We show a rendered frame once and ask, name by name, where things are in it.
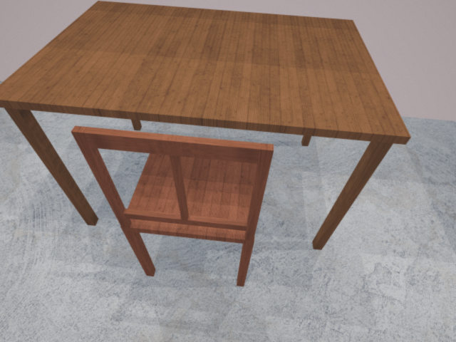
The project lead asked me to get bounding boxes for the table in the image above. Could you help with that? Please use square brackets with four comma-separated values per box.
[0, 1, 411, 250]

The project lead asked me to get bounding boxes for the chair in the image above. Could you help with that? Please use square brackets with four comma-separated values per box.
[71, 126, 274, 286]

